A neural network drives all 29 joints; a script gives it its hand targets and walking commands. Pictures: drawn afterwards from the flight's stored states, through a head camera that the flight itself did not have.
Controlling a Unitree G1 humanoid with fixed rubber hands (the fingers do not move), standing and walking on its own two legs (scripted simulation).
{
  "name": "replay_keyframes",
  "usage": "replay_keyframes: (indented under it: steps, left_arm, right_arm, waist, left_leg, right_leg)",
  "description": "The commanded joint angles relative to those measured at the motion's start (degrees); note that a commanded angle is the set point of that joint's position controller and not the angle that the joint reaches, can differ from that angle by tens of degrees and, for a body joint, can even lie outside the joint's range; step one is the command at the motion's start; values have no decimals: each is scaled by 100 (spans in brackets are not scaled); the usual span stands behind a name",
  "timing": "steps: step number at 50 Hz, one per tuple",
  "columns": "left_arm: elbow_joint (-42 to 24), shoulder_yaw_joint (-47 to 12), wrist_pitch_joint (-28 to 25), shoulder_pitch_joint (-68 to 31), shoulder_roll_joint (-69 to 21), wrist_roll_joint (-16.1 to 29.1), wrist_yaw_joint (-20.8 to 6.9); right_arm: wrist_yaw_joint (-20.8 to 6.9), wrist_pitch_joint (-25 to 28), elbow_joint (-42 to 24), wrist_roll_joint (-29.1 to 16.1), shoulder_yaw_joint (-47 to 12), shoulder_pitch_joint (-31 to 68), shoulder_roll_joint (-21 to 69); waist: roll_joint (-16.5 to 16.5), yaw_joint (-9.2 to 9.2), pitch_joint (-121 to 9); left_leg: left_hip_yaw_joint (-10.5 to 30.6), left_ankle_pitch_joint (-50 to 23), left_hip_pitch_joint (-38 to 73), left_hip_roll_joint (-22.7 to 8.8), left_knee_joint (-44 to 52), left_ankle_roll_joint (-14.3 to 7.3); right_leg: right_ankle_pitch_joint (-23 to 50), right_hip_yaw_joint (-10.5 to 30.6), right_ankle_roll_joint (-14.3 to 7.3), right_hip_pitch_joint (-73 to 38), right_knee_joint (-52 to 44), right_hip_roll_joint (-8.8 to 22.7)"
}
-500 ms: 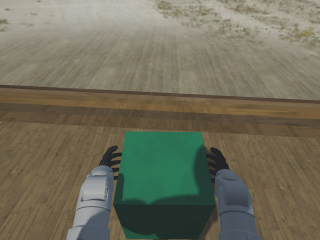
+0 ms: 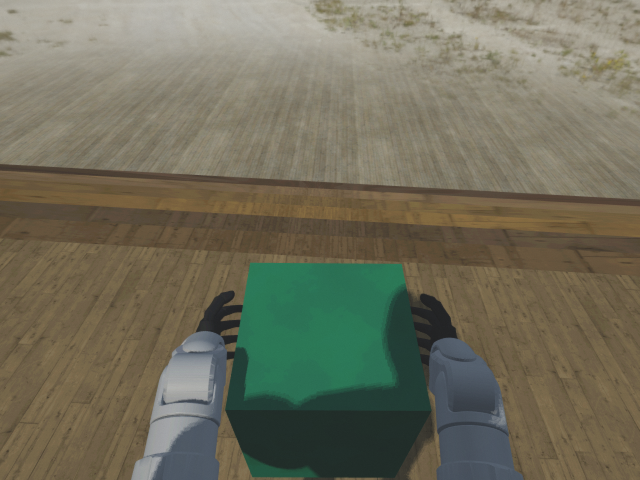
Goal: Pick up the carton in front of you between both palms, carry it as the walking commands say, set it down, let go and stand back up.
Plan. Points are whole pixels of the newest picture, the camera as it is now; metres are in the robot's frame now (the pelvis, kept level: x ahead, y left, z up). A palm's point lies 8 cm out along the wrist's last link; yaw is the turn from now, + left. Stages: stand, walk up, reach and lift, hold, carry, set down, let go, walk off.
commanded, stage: hold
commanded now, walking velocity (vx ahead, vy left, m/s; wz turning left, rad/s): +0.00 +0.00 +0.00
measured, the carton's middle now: (324, 373) +0.29 +0.00 -0.03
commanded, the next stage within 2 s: carry in 0.56 s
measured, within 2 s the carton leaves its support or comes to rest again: neither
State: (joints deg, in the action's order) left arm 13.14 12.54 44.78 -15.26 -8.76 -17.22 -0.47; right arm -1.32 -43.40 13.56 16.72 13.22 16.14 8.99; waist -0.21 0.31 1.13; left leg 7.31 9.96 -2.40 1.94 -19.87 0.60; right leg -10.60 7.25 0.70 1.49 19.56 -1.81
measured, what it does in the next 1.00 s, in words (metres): walks ahead: left foot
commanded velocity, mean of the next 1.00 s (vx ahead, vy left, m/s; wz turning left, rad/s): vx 0.24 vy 0.00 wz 0.00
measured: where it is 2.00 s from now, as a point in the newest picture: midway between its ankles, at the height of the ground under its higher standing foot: (329, 375)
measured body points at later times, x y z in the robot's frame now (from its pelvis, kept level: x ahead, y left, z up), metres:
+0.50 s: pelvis +0.00 +0.00 +0.00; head -0.04 +0.00 +0.45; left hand +0.29 +0.16 +0.04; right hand +0.30 -0.15 +0.04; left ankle +0.02 +0.13 -0.75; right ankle +0.01 -0.13 -0.75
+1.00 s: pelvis +0.11 +0.00 -0.01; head +0.09 -0.01 +0.44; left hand +0.38 +0.15 +0.08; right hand +0.39 -0.15 +0.08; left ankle +0.11 +0.10 -0.75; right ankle +0.02 -0.12 -0.73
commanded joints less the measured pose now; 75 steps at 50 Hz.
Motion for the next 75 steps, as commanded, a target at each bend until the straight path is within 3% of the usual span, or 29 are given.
replay_keyframes:
  steps: [1,14,27,28,30,31,34,36,37,39,40,42,46,47,48,49,50,51,53,57,59,61,62,63,64,65,68,70,75]
  left_arm:
    - [-266,-2992,-254,-2679,-5145,1552,-1340]
    - [-521,-3201,-235,-2553,-5124,1636,-1276]
    - [-518,-3145,-277,-2837,-5086,1574,-1282]
    - [-628,-3239,-243,-2936,-5134,1739,-1251]
    - [-806,-3387,-120,-3049,-5193,1896,-1194]
    - [-1063,-3548,-74,-3107,-5123,1961,-1180]
    - [-1396,-4009,145,-2943,-5177,2225,-1086]
    - [-1923,-4311,374,-2901,-5191,2450,-987]
    - [-2272,-4464,509,-3091,-5093,2548,-937]
    - [-2318,-4188,859,-2641,-4742,2488,-756]
    - [-2433,-4227,1033,-2358,-4688,2522,-655]
    - [-2846,-4258,1333,-2315,-4556,2585,-455]
    - [-3540,-4624,1767,-1733,-4577,2866,-278]
    - [-3755,-4702,1851,-1533,-4645,2956,-272]
    - [-3801,-4705,1961,-1378,-4552,2975,-247]
    - [-4092,-4730,2069,-1417,-4557,3040,-250]
    - [-4383,-4820,2169,-1634,-4554,3184,-250]
    - [-4575,-4916,2247,-1657,-4625,3341,-288]
    - [-4636,-4899,2324,-1424,-4721,3416,-303]
    - [-4663,-4672,2364,-1064,-4491,3253,-177]
    - [-4692,-4614,2422,-869,-4364,3154,-115]
    - [-4642,-4422,2507,-819,-4207,3089,-61]
    - [-4662,-4411,2555,-809,-4123,3051,-23]
    - [-4628,-4338,2599,-757,-3888,3077,-8]
    - [-4504,-4237,2641,-839,-3841,3043,26]
    - [-4573,-4306,2644,-906,-3968,3016,35]
    - [-4818,-4667,2573,-1409,-4650,3297,-78]
    - [-4725,-4771,2524,-1360,-4770,3353,-178]
    - [-4822,-4956,2435,-1158,-4591,3496,-373]
  right_arm:
    - [-1295,145,-209,-1504,-3009,2484,5187]
    - [-1269,109,-277,-1508,-3041,2257,5155]
    - [-1268,141,-220,-1468,-3065,2462,5151]
    - [-1234,114,-392,-1653,-3181,2616,5151]
    - [-1148,-4,-650,-1721,-3394,2602,5147]
    - [-1108,-47,-782,-1800,-3464,2557,5196]
    - [-962,-277,-1258,-1916,-3768,2338,5131]
    - [-847,-508,-1802,-2137,-4152,2364,5117]
    - [-778,-673,-1918,-2223,-4202,2347,5076]
    - [-657,-1052,-2423,-2457,-4505,2649,4992]
    - [-590,-1223,-2698,-2584,-4632,2573,4855]
    - [-475,-1522,-2942,-2806,-4766,2563,4698]
    - [-278,-1925,-3389,-2948,-4838,1449,4755]
    - [-238,-2018,-3603,-2968,-4806,1247,4773]
    - [-189,-2132,-3602,-3003,-4788,961,4704]
    - [-134,-2189,-3785,-2907,-4708,848,4488]
    - [-108,-2256,-3816,-2872,-4656,721,4649]
    - [-60,-2299,-4119,-2853,-4638,748,4715]
    - [-11,-2402,-4419,-2955,-4694,878,4950]
    - [-12,-2548,-4759,-3240,-4939,1034,4635]
    - [-22,-2609,-4950,-3396,-5045,1126,4500]
    - [-2,-2712,-4907,-3356,-5035,1060,4211]
    - [-5,-2754,-4882,-3401,-4985,1135,4178]
    - [7,-2841,-4777,-3350,-4891,1056,4033]
    - [9,-2920,-4728,-3392,-4854,1160,3948]
    - [-30,-2936,-4688,-3435,-4875,1161,4040]
    - [-94,-2815,-4509,-3363,-4907,1075,4669]
    - [-91,-2699,-4390,-3165,-4842,903,4828]
    - [-19,-2533,-4310,-2822,-4703,423,4845]
  waist:
    - [7,-38,-1213]
    - [45,-104,-1271]
    - [3,27,-1279]
    - [-177,-21,-1132]
    - [-178,-35,-1058]
    - [-322,-58,-888]
    - [-825,-51,-1579]
    - [-657,-32,-1910]
    - [-462,-9,-1833]
    - [1558,164,-1221]
    - [1497,117,-1157]
    - [960,134,-1035]
    - [762,35,-1992]
    - [395,20,-2196]
    - [-142,-89,-2322]
    - [-1696,-173,-2249]
    - [-1429,-238,-1891]
    - [-1059,-231,-1796]
    - [-386,-215,-1787]
    - [-831,-127,-1456]
    - [-617,-66,-1513]
    - [-284,39,-1751]
    - [252,137,-1941]
    - [1479,175,-2114]
    - [1377,191,-1844]
    - [860,145,-1865]
    - [111,71,-1917]
    - [387,80,-1832]
    - [516,96,-1460]
  left_leg:
    - [-418,-859,220,419,319,40]
    - [-378,-1062,421,378,292,93]
    - [-381,-642,342,374,251,58]
    - [-240,621,-464,-612,-165,-65]
    - [97,3266,-926,-578,172,-148]
    - [148,3460,-1136,-589,242,-126]
    - [638,2403,-628,-1190,403,-480]
    - [330,2622,-831,-1034,84,-515]
    - [-59,2956,-1578,-811,-137,-396]
    - [-1388,1857,-3290,-72,-2286,76]
    - [-1118,1799,-3534,-429,-2240,12]
    - [-1064,1689,-3532,-548,-2099,-54]
    - [-1916,431,-1418,-21,-38,-19]
    - [-1827,170,-101,-166,22,-42]
    - [-838,724,1295,-898,238,-293]
    - [1218,1074,2045,-2309,534,-744]
    - [1748,82,2079,-2717,575,-1314]
    - [1820,-486,1841,-2786,523,-1524]
    - [1134,-388,1548,-2629,693,-1401]
    - [-776,-108,-76,-1719,848,-682]
    - [-1252,568,-832,-1555,482,-571]
    - [-1835,502,-1591,-1158,-597,-331]
    - [-2055,423,-2473,-924,-1845,-128]
    - [-1820,1692,-3429,-460,-3211,53]
    - [-1378,2096,-4141,-433,-4247,-27]
    - [-1006,1876,-4221,-724,-4740,-135]
    - [-787,843,-3897,-1112,-4381,-119]
    - [-1069,554,-3673,-995,-3692,-51]
    - [-1588,-87,-3878,-701,-2248,-33]
  right_leg:
    - [972,-368,67,-151,-320,-401]
    - [1006,-412,62,-173,-292,-465]
    - [621,-413,1,-73,-276,-424]
    - [-516,-243,-29,861,136,596]
    - [-2922,-92,-42,1390,53,408]
    - [-2943,-281,-37,1691,264,286]
    - [-871,-1116,70,1677,1206,103]
    - [-1277,-1143,-34,1225,580,143]
    - [-1684,-924,-78,642,253,264]
    - [-2981,1592,-720,96,-1083,1838]
    - [-2884,1898,-1058,-36,-1164,2259]
    - [-1829,1578,-1101,172,-1131,2144]
    - [-467,-505,-551,353,112,1181]
    - [-666,-830,-403,1154,560,1053]
    - [-673,-1219,-219,2475,1591,786]
    - [-1686,-1645,9,4033,2751,470]
    - [-2110,-1261,-66,4713,3320,437]
    - [-2109,-1020,-124,4918,3490,684]
    - [-1895,-972,-87,4843,3244,808]
    - [-556,-1739,-34,2904,1559,441]
    - [236,-2173,26,1600,891,241]
    - [-116,-2223,-69,77,716,242]
    - [-915,-1139,-303,-759,385,1015]
    - [-2103,1335,-735,-1300,-593,2356]
    - [-2172,2362,-1289,-1271,-1102,2874]
    - [-1502,2236,-1397,-961,-1002,2904]
    - [-353,637,-994,-409,-928,2309]
    - [12,-74,-823,-239,-1029,2111]
    - [1455,-784,-680,-786,-1010,1809]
